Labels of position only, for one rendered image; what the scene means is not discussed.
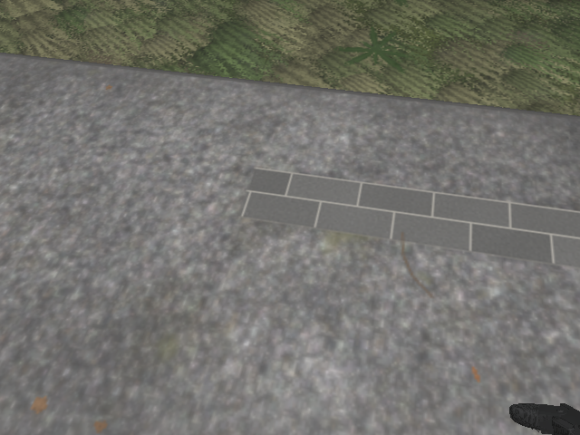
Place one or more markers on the robot right hand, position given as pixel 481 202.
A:
pixel 550 419

